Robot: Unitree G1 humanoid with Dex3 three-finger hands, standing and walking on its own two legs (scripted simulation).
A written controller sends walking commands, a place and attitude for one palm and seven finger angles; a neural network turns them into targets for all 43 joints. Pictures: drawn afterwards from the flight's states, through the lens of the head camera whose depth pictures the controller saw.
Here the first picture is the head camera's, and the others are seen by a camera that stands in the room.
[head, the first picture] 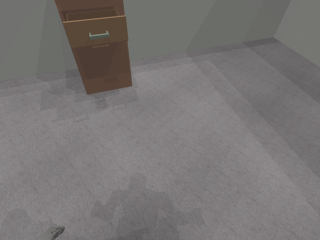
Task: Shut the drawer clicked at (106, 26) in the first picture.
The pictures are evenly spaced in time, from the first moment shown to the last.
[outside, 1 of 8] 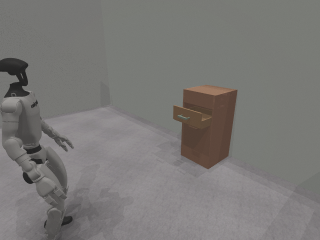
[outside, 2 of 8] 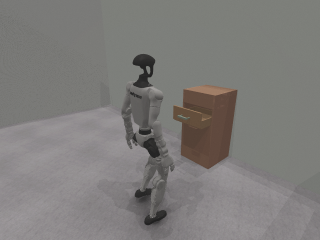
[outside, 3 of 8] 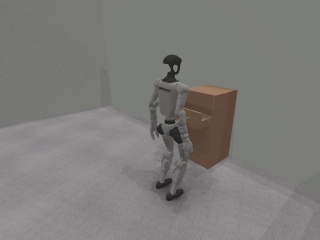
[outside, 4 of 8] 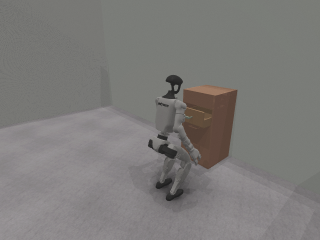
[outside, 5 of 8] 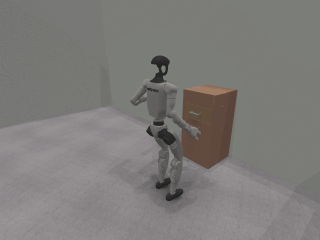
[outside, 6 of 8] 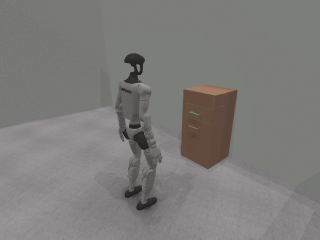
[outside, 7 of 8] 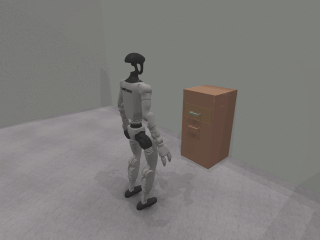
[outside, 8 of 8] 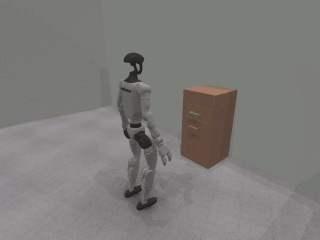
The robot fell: no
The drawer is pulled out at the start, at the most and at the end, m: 0.19 0.19 0.00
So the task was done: yes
